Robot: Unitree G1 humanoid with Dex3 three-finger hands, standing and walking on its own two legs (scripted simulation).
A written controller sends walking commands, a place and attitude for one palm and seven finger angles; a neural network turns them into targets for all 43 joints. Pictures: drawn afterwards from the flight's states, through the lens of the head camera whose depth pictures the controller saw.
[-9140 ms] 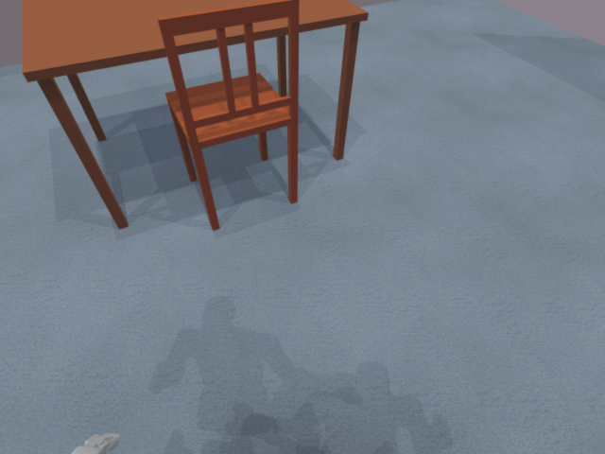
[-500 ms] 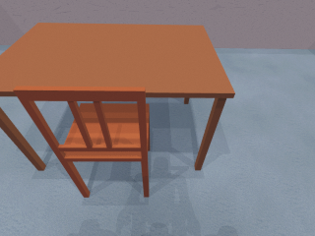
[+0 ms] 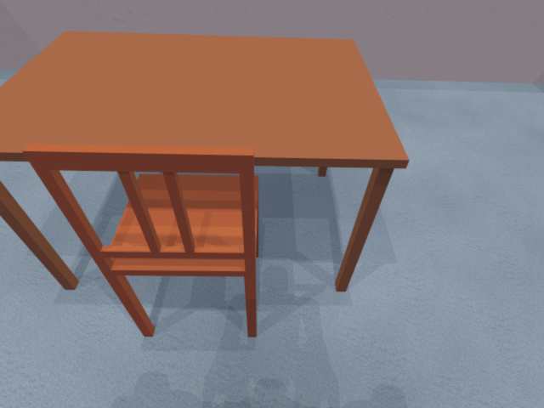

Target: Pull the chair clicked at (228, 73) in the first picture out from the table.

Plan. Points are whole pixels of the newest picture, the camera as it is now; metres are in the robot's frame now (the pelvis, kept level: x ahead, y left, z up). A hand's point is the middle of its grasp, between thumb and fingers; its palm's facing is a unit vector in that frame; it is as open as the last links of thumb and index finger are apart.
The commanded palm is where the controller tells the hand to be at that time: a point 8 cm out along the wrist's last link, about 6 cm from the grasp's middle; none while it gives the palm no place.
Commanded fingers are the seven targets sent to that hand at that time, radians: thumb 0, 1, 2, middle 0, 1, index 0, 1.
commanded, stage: look again from close up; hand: left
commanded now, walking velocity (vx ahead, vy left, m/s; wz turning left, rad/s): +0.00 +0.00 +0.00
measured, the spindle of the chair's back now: (142, 213) +0.52 +0.32 -0.09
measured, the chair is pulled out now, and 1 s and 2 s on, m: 0.00 0.00 0.00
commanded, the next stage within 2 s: none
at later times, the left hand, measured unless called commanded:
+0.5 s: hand out of the picture -0.01 +0.15 -0.18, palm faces +0.05 -0.99 -0.15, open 7.4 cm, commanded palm none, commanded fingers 0.00 0.90 0.90 -0.20 -0.30 -0.20 -0.30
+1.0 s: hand out of the picture +0.00 +0.14 -0.18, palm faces +0.05 -0.99 -0.15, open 7.4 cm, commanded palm none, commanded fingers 0.00 0.90 0.90 -0.20 -0.30 -0.20 -0.30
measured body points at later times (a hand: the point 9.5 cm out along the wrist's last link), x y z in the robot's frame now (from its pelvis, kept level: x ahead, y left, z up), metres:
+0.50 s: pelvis +0.01 +0.00 +0.00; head +0.01 +0.00 +0.45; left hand -0.01 +0.21 -0.16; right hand -0.02 -0.20 -0.16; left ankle +0.01 +0.12 -0.74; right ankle +0.06 -0.13 -0.74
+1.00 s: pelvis +0.02 -0.01 +0.00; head +0.02 +0.00 +0.45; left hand +0.00 +0.20 -0.16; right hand -0.01 -0.21 -0.16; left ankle +0.01 +0.12 -0.74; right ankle +0.06 -0.13 -0.74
